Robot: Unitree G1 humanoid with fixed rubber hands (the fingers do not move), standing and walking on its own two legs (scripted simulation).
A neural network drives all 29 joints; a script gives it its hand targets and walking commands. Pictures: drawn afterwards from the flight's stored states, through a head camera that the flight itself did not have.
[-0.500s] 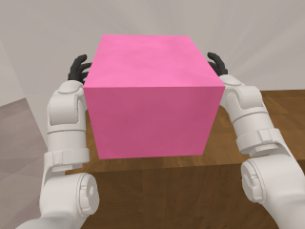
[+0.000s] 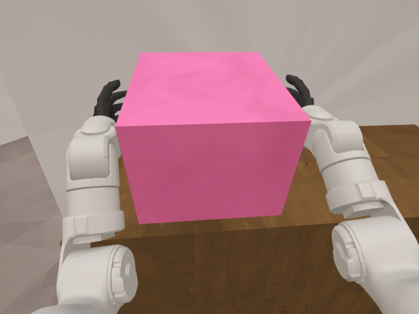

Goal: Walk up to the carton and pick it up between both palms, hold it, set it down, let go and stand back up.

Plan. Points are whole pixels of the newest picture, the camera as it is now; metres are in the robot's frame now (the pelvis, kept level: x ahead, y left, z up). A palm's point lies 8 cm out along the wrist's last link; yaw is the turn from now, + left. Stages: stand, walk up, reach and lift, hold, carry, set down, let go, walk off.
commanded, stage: hold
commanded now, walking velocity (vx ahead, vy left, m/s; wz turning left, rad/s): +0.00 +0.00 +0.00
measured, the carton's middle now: (205, 127) +0.39 +0.00 +0.25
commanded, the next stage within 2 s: none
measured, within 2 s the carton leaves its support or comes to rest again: neither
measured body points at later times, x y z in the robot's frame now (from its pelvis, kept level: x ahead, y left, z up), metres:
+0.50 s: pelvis +0.01 -0.01 +0.00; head -0.08 +0.01 +0.44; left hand +0.38 +0.18 +0.28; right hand +0.39 -0.16 +0.28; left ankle +0.02 +0.13 -0.75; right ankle +0.02 -0.13 -0.75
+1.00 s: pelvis -0.01 -0.01 +0.00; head -0.09 +0.02 +0.44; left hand +0.37 +0.16 +0.28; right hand +0.38 -0.18 +0.29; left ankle +0.02 +0.13 -0.75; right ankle +0.02 -0.13 -0.75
